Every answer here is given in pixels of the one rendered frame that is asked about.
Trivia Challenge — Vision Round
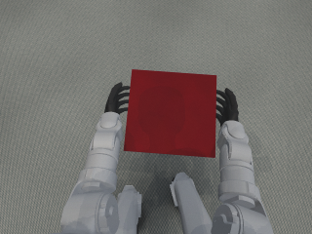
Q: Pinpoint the robot right upper arm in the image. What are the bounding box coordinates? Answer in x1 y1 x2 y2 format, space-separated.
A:
211 202 274 234

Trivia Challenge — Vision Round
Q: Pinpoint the robot left hand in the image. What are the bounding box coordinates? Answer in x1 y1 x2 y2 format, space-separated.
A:
104 82 131 115

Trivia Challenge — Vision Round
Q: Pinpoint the right robot thigh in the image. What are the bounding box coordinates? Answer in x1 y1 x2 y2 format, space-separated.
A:
170 176 213 234

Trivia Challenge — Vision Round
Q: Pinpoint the robot right hand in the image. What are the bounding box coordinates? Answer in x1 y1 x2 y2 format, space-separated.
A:
215 88 239 126

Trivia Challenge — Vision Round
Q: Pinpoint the right robot shin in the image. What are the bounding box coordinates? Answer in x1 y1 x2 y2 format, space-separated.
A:
174 172 195 186

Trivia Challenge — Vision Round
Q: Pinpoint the robot right forearm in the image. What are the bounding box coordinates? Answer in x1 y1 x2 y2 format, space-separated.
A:
216 120 269 220

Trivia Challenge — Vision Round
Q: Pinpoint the robot left upper arm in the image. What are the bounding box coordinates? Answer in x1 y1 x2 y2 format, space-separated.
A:
49 191 120 234

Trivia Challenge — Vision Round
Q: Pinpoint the carton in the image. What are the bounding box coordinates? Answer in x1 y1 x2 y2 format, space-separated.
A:
124 69 216 158

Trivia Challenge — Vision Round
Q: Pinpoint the robot left forearm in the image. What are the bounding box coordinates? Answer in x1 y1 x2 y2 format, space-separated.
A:
60 111 123 230

